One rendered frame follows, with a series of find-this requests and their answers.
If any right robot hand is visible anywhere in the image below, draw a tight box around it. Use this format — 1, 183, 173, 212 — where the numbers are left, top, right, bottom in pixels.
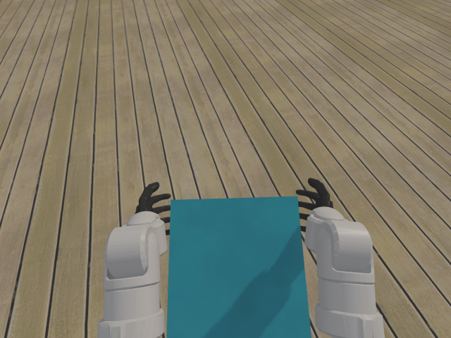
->
296, 178, 333, 232

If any robot left forearm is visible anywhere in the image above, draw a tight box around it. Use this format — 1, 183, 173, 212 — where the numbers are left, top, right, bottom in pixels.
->
97, 211, 168, 338

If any left robot hand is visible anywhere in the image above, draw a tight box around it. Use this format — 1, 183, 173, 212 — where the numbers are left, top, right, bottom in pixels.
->
135, 182, 171, 235

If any carton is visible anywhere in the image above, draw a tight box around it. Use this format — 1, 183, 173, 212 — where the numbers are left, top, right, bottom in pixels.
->
166, 196, 311, 338

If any robot right forearm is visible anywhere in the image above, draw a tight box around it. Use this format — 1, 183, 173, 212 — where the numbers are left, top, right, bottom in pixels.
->
304, 206, 385, 338

